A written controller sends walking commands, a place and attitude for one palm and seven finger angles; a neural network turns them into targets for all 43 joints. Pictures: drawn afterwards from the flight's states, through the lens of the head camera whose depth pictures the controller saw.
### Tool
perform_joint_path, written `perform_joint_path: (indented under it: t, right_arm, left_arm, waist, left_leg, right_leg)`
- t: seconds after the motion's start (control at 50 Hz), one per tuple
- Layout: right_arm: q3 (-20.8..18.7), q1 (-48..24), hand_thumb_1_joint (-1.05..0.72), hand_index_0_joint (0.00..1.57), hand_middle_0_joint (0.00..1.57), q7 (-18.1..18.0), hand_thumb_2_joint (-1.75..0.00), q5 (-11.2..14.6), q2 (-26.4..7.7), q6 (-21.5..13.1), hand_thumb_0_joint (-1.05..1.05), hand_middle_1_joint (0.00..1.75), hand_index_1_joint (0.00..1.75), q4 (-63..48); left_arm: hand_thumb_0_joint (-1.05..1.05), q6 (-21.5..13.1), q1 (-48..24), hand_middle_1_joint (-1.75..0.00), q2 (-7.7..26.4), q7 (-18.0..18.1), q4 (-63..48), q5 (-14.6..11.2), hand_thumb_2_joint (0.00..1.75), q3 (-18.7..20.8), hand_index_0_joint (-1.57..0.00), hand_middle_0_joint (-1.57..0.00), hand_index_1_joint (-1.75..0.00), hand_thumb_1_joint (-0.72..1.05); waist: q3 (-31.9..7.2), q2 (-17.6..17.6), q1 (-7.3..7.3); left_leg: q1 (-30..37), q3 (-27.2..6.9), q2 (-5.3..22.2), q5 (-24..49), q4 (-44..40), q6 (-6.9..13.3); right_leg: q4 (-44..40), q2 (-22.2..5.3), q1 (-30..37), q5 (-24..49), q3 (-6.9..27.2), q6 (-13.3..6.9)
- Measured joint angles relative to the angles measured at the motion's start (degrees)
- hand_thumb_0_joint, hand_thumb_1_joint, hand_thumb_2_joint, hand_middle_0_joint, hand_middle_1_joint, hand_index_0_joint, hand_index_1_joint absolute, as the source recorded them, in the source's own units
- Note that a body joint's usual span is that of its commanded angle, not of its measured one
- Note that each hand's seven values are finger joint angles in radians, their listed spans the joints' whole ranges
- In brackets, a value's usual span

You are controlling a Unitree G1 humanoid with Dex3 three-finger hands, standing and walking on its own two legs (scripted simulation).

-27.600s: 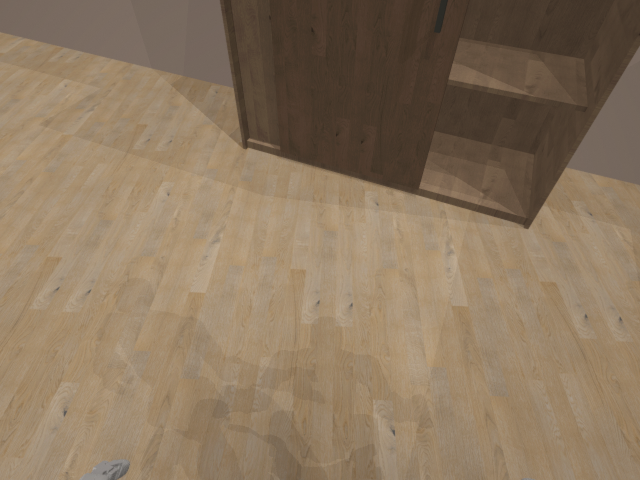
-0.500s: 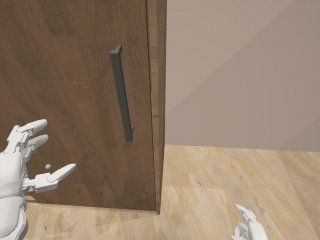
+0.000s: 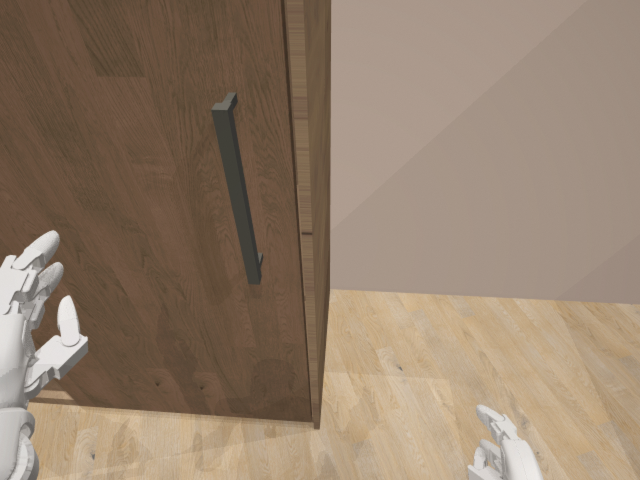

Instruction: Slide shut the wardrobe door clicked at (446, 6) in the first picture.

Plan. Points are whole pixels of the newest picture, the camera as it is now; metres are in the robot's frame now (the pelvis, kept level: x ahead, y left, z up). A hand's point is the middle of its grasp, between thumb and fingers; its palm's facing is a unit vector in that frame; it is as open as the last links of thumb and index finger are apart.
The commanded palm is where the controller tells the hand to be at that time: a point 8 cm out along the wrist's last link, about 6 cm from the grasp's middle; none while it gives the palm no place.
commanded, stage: draw the hand back to the body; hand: left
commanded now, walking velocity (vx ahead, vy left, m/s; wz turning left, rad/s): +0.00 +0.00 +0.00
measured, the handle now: (244, 201) +0.45 +0.18 +0.14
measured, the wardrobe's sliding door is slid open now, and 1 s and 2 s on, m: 0.00 0.00 0.00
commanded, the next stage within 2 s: step back with the hand held close in 0.14 s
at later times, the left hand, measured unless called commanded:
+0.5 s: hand (89, 330) +0.20 +0.27 +0.15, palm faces +0.38 -0.81 -0.45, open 7.4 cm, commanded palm +0.13 +0.31 +0.17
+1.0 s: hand (33, 389) +0.14 +0.29 +0.15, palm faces +0.41 -0.80 -0.43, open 7.4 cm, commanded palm +0.07 +0.33 +0.17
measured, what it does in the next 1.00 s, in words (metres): shifts its weight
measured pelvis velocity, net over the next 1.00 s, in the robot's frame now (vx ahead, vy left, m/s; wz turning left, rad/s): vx -0.07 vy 0.03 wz -0.01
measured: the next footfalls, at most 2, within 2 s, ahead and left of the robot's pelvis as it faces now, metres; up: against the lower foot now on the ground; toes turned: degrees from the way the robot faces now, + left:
right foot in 1.20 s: -0.14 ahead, -0.10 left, +0.00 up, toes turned +1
left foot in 1.64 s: -0.15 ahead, +0.11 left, +0.00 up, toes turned -1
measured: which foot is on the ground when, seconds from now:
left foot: down 0.00-1.00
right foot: down 0.00-1.00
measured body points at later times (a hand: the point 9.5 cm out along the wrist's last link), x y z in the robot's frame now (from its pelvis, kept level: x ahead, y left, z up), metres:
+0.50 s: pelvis -0.01 +0.01 +0.00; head +0.00 +0.00 +0.45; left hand +0.17 +0.31 +0.18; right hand +0.17 -0.23 -0.08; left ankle +0.00 +0.09 -0.74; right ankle +0.00 -0.11 -0.74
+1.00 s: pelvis -0.07 +0.03 -0.01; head -0.05 +0.05 +0.43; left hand +0.11 +0.33 +0.17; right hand +0.11 -0.21 -0.08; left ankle +0.00 +0.09 -0.74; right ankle +0.00 -0.11 -0.74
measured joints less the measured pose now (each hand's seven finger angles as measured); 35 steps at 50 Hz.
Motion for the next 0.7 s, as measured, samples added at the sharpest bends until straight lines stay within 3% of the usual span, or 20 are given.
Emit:
perform_joint_path:
  t: [0.28, 0.4, 0.56, 0.7]
  right_arm:
    - [-0.2, 0.0, -0.90, 0.21, 0.20, -0.3, -0.89, -0.1, 0.2, -0.2, 0.01, 0.30, 0.30, 0.2]
    - [0.0, -1.1, -0.90, 0.21, 0.20, 0.1, -0.89, -0.2, -0.5, 1.8, 0.01, 0.30, 0.30, -1.4]
    - [-1.6, -1.1, -0.90, 0.21, 0.20, -0.3, -0.89, 0.1, -1.0, 4.9, 0.01, 0.30, 0.30, -4.6]
    - [-1.7, 0.1, -0.90, 0.21, 0.20, -0.8, -0.89, 0.2, 0.1, 5.4, 0.01, 0.30, 0.30, -5.8]
  left_arm:
    - [0.02, 0.0, -0.2, -0.30, 0.5, -0.2, 0.1, -0.1, 0.90, 0.1, -0.21, -0.21, -0.30, 0.89]
    - [0.02, -4.2, -2.1, -0.30, 2.3, 0.7, 0.2, 1.3, 0.90, 4.1, -0.21, -0.21, -0.30, 0.89]
    - [0.01, -4.7, 4.9, -0.30, 2.8, 0.2, -3.7, 2.1, 0.90, 1.6, -0.21, -0.21, -0.30, 0.89]
    - [0.02, -6.2, 6.0, -0.30, 6.1, 0.8, -6.6, 2.5, 0.90, 5.1, -0.21, -0.22, -0.30, 0.89]
  waist:
    - [0.3, 0.0, -0.23]
    - [0.1, 0.1, -1.80]
    - [0.6, -1.2, -4.00]
    - [0.8, -3.3, -3.51]
  left_leg:
    - [0.7, 0.1, 0.8, 0.2, -0.4, -0.4]
    - [-4.3, -0.1, 1.3, 0.6, 1.0, -0.2]
    - [-7.7, 2.0, -0.5, 2.5, -0.4, 1.2]
    - [-9.9, 2.5, -1.6, 2.7, 1.6, 2.0]
  right_leg:
    - [-1.1, 0.7, 0.9, 0.7, 0.1, -0.4]
    - [-2.8, 1.3, -2.7, 2.7, -0.2, -0.2]
    - [-0.5, -0.6, -8.2, 3.1, 1.9, 1.4]
    - [3.5, -1.7, -11.2, 2.3, 2.2, 2.1]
